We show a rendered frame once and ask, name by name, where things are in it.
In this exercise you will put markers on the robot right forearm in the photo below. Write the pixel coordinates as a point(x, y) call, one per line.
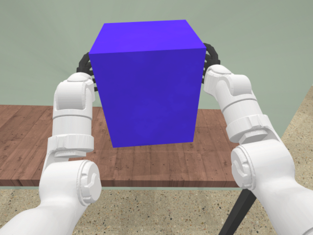
point(244, 118)

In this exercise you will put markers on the carton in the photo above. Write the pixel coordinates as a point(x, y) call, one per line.
point(148, 75)

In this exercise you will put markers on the table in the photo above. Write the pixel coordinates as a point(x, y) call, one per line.
point(203, 163)

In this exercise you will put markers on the robot left forearm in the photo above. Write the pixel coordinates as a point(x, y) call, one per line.
point(72, 116)

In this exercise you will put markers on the robot left upper arm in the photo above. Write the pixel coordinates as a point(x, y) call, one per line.
point(66, 190)

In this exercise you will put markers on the right robot hand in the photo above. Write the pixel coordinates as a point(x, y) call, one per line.
point(211, 59)

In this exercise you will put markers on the robot right upper arm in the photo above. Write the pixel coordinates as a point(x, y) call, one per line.
point(266, 169)

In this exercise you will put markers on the left robot hand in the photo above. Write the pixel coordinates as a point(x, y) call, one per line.
point(84, 66)

